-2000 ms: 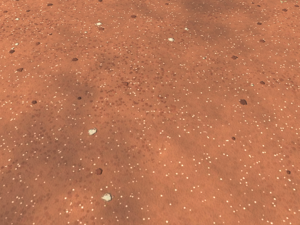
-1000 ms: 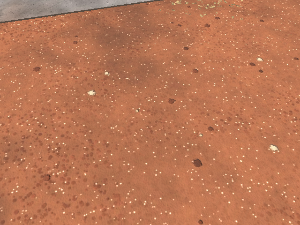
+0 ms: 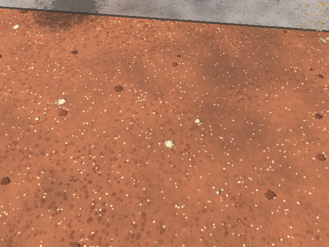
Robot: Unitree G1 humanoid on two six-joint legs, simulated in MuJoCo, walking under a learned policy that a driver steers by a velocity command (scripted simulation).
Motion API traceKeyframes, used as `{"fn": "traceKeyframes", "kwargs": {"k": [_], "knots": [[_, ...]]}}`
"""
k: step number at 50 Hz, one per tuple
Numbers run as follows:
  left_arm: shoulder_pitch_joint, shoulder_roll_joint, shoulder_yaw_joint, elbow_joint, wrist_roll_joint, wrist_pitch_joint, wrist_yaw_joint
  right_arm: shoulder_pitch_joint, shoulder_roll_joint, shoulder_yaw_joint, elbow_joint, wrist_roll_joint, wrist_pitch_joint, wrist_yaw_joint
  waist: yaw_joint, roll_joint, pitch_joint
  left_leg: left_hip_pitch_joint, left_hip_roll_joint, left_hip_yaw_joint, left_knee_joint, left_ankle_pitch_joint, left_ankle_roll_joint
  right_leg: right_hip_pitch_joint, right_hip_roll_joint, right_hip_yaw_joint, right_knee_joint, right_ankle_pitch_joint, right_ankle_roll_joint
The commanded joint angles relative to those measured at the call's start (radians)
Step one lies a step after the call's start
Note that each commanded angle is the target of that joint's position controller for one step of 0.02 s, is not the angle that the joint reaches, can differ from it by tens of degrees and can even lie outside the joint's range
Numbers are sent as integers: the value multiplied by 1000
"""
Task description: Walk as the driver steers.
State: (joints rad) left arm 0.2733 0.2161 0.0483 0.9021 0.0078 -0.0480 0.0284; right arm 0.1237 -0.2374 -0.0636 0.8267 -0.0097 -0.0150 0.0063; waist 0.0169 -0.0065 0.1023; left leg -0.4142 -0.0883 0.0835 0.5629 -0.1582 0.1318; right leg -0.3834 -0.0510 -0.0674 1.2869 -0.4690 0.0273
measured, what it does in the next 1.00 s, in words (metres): steps on the spot: right foot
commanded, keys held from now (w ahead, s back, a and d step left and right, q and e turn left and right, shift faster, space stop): q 0.06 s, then no key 0.94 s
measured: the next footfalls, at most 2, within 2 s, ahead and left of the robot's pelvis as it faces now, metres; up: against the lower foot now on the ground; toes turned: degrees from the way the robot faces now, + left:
right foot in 0.44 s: +0.10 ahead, -0.14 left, +0.00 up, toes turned +8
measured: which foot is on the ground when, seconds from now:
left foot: down 0.00-1.00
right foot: up 0.00-0.42, down 0.44-1.00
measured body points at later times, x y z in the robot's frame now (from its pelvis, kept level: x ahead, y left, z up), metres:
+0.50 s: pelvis +0.06 -0.04 +0.02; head +0.07 -0.06 +0.47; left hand +0.11 +0.22 -0.11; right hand +0.17 -0.28 -0.12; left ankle +0.09 +0.04 -0.72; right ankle +0.06 -0.15 -0.72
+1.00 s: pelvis +0.08 -0.06 +0.02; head +0.08 -0.06 +0.47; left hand +0.07 +0.18 -0.13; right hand +0.12 -0.30 -0.13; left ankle +0.09 +0.05 -0.72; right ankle +0.06 -0.15 -0.72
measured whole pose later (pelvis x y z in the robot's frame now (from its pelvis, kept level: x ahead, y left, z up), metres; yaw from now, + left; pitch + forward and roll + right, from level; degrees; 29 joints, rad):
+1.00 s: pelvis +0.08 -0.06 +0.02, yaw +8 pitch -2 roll +0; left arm 0.26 0.19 0.00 1.05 0.01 -0.01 0.04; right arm 0.24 -0.20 -0.01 1.11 -0.01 0.00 -0.03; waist -0.01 0.00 0.03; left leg -0.17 -0.06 -0.05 0.35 -0.15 0.03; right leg -0.10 0.04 -0.01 0.36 -0.24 -0.05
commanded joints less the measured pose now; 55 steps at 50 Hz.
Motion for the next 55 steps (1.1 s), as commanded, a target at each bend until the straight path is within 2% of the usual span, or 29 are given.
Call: {"fn": "traceKeyframes", "kwargs": {"k": [1, 2, 4, 6, 10, 13, 17, 19, 20, 21, 22, 23, 24, 25, 27, 28, 30, 32, 36, 45, 55], "knots": [[53, 105, 24, -75, 32, 22, 2, 81, -103, -28, -39, 18, 9, -22, -2, 12, -146, 222, 296, -332, -240, 603, 182, -159, -41, 91, -37, 56, 13], [69, 95, 23, -73, 35, 42, 2, 81, -108, -27, -42, 8, 5, -18, 9, 12, -160, 188, 275, -317, -242, 603, 170, -123, -29, 87, -66, 69, 15], [87, 76, 18, -75, 27, 60, 0, 85, -142, -36, -46, -5, -6, -10, 22, 17, -196, 171, 252, -296, -242, 607, 159, -102, -14, 81, -118, 101, 18], [64, 79, 19, -84, 23, 67, 1, 99, -146, -35, -47, -9, -7, -8, 12, 44, -208, 170, 243, -296, -257, 526, 142, -110, -13, 82, -173, 135, 17], [-26, 97, 22, -109, 21, 82, 4, 134, -138, -29, -40, -11, 5, -11, -25, 92, -186, 196, 240, -340, -305, 228, 111, -138, -16, 97, -290, 169, 15], [-65, 94, 18, -116, 15, 85, 5, 149, -135, -25, -33, -17, 12, -13, -46, 103, -161, 213, 249, -373, -322, 81, 106, -117, -7, 101, -389, 151, 6], [-57, 85, 12, -109, 2, 80, 11, 142, -130, -18, -23, -25, 20, -14, -52, 117, -138, 197, 253, -393, -293, 72, 107, -5, 35, 80, -534, 70, -19], [-24, 77, 8, -97, -4, 74, 18, 134, -128, -13, -15, -22, 24, -18, -40, 115, -134, 197, 257, -410, -260, 125, 98, 70, 56, 65, -657, 66, -37], [12, 64, 5, -83, -4, 69, 22, 123, -124, -9, -11, -15, 28, -22, -17, 101, -131, 184, 247, -406, -231, 150, 79, 139, 65, 54, -783, 126, -48], [42, 58, 1, -70, 0, 60, 25, 123, -112, -2, -6, -7, 28, -27, 1, 78, -127, 142, 229, -398, -205, 143, 41, 233, 50, 72, -943, 239, -60], [38, 100, 4, -73, 18, 47, 29, 148, -72, 11, -8, -1, 23, -28, -21, -3, -134, 97, 186, -367, -153, 75, -14, 298, -59, 196, -1031, 272, -81], [-19, 177, 13, -95, 24, 39, 28, 202, -24, 22, -10, 11, 17, -25, -84, -157, -142, 45, 61, -238, -74, -112, -59, 314, -237, 386, -1054, 466, -148], [-77, 128, -1, -94, 18, 34, 15, 156, -61, 16, 10, 3, 22, -29, -62, -159, -104, 135, 37, -176, -61, -207, -73, 161, -280, 376, -1035, 568, -213], [-110, 91, -14, -99, 15, 26, 8, 153, -65, 15, 22, -1, 26, -27, -73, -132, -103, 210, 54, -181, -75, -161, -78, 132, -229, 320, -1032, 559, -202], [-86, 106, -13, -71, 10, 24, 7, 105, -68, 17, 32, -5, 24, -22, -56, -144, -93, 264, 70, -202, -170, 14, -83, 141, -127, 241, -1016, 426, -127], [-62, 109, -14, -60, 5, 23, 9, 97, -80, 16, 37, -11, 23, -18, -46, -144, -94, 287, 91, -217, -193, 66, -86, 138, -107, 233, -1016, 380, -110], [-32, 106, -13, -42, -1, 27, 7, 132, -87, 18, 76, -4, 16, -18, -38, -85, -88, 281, 119, -230, -205, 83, -85, 151, -76, 219, -1028, 283, -98], [-22, 94, -15, -20, 1, 31, 7, 138, -70, 23, 112, -1, 14, -23, -34, -19, -52, 245, 125, -238, -225, 75, -83, 180, -66, 204, -1018, 275, -99], [-7, 94, -15, 19, 2, 29, 6, 131, -61, 28, 159, 1, 10, -32, -25, 7, -72, 252, 135, -247, -248, 108, -83, 229, -56, 187, -993, 342, -101], [10, 71, -28, 100, 3, 31, 8, 138, -53, 39, 246, 3, 12, -41, -24, 9, -62, 267, 147, -247, -257, 106, -80, 233, -45, 178, -999, 334, -99], [49, 48, -44, 166, 2, 32, 12, 157, -32, 54, 307, 3, 15, -46, -24, -1, -46, 265, 151, -239, -253, 99, -82, 224, -38, 177, -1001, 330, -97]]}}
Keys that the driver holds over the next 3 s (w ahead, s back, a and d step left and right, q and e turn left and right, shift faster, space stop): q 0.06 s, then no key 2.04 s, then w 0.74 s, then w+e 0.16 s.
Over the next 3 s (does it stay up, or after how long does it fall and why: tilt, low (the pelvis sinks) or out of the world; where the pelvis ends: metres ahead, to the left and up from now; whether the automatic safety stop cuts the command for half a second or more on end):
stays up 0.45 0.04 0.01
